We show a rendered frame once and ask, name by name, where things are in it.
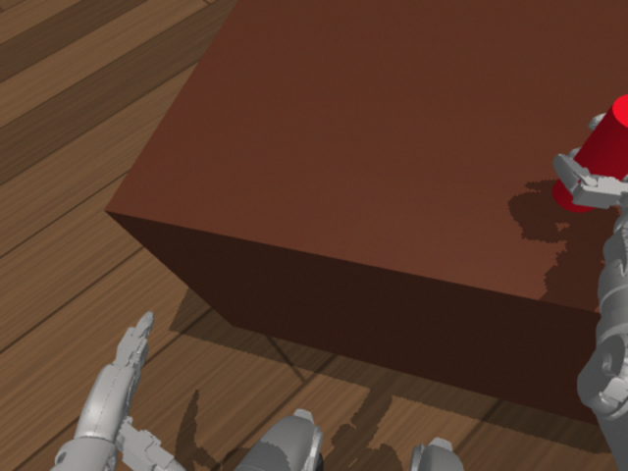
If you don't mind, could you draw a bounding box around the can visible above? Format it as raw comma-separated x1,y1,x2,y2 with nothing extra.
552,94,628,213

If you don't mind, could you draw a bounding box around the left robot hand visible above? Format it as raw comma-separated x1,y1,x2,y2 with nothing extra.
74,311,186,471

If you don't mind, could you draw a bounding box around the left robot arm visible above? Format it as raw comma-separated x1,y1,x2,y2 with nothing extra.
49,437,118,471

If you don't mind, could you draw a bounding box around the right robot arm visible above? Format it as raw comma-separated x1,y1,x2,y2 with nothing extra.
577,209,628,471

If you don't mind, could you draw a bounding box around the right robot hand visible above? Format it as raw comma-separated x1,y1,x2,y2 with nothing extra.
553,113,628,214

